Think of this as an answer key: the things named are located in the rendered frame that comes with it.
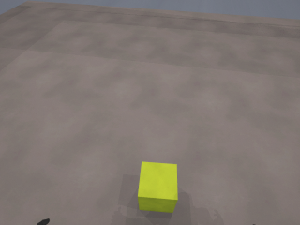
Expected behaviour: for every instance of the carton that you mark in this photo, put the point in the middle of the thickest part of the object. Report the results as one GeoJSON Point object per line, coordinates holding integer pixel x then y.
{"type": "Point", "coordinates": [158, 190]}

